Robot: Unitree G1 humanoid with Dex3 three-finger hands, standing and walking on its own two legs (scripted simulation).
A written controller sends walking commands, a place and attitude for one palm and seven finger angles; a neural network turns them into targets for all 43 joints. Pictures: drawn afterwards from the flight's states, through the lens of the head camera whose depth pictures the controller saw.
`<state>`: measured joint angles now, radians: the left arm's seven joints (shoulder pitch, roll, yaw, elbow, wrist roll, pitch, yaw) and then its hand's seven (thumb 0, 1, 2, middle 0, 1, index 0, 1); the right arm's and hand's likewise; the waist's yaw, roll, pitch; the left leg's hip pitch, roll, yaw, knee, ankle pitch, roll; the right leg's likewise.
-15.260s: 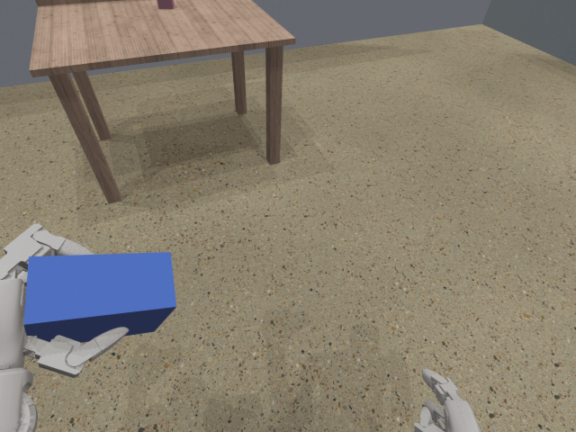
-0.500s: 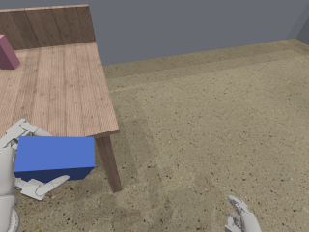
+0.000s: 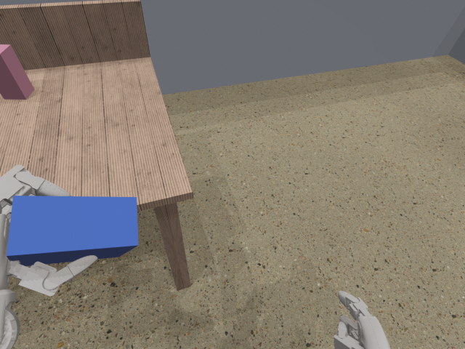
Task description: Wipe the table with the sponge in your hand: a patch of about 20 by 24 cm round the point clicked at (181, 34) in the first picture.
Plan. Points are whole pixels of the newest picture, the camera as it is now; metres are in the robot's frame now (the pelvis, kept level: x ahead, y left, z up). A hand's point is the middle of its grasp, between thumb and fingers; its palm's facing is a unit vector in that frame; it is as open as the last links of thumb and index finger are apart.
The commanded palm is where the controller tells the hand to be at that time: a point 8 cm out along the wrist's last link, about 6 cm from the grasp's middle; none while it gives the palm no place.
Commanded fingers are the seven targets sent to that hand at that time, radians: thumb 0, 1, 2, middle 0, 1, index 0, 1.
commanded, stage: shuffle to correct the standing spot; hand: left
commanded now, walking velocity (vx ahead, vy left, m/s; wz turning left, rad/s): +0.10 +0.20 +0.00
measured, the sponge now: (94, 231) +0.23 +0.21 +0.15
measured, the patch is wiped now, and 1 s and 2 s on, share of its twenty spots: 0.00 0.00 0.00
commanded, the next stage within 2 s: none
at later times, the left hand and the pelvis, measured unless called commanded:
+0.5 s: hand (27, 220) +0.22 +0.27 +0.18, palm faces +0.35 -0.81 -0.47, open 10.5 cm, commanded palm +0.17 +0.31 +0.19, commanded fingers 0.00 0.10 1.30 -1.20 -1.60 -1.20 -1.60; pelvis +0.01 +0.03 +0.00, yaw -1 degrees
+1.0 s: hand out of the picture +0.24 +0.39 +0.18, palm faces +0.36 -0.80 -0.47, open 10.5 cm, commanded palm +0.19 +0.44 +0.19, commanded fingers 0.00 0.10 1.30 -1.20 -1.60 -1.20 -1.60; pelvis +0.04 +0.16 +0.00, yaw +0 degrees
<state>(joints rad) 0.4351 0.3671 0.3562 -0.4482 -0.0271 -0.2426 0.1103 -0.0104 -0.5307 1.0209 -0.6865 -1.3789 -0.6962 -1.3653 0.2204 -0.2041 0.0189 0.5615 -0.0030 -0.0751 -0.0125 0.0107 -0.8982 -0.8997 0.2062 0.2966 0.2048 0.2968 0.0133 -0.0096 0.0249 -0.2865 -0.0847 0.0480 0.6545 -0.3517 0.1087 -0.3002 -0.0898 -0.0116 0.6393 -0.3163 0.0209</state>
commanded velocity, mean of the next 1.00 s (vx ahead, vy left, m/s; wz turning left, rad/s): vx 0.10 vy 0.20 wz -0.04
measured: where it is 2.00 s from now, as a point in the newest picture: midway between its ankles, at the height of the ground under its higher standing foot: outside the picture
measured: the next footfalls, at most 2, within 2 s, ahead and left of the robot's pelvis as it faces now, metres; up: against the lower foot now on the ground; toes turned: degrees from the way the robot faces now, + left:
right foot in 0.42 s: +0.06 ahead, -0.07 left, +0.00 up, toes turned -9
left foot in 0.70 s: +0.11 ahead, +0.30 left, +0.00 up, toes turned +3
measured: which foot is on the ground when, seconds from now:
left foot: down 0.00-0.40, up 0.42-0.68, down 0.70-1.00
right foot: down 0.00-0.20, up 0.22-0.40, down 0.42-0.72, up 0.74-0.82, down 0.84-1.00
